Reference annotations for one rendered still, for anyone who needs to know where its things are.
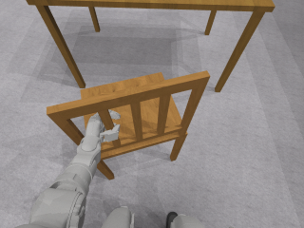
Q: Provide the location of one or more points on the right robot foot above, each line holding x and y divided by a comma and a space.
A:
170, 218

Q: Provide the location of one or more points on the robot right thigh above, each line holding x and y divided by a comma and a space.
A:
186, 222

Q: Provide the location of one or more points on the left robot forearm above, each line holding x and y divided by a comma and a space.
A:
81, 170

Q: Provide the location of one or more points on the table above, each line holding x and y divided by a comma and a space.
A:
257, 7

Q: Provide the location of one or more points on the robot left hand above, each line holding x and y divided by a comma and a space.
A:
95, 127

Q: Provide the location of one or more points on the robot left upper arm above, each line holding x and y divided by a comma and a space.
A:
58, 208

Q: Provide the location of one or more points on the chair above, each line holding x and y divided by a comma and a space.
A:
149, 115

